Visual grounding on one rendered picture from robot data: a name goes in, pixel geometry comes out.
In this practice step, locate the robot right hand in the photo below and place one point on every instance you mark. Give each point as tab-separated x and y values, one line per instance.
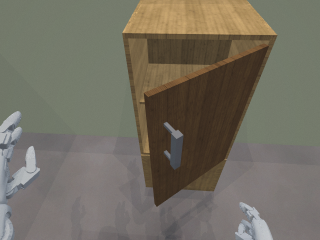
256	230

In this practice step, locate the handle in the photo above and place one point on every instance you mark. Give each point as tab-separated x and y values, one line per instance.
175	148

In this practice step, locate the robot left forearm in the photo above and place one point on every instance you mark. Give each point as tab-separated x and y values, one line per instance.
7	231

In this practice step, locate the robot left hand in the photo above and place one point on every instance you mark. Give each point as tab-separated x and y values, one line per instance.
9	136

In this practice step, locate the cupboard door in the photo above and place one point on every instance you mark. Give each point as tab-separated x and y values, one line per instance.
206	107

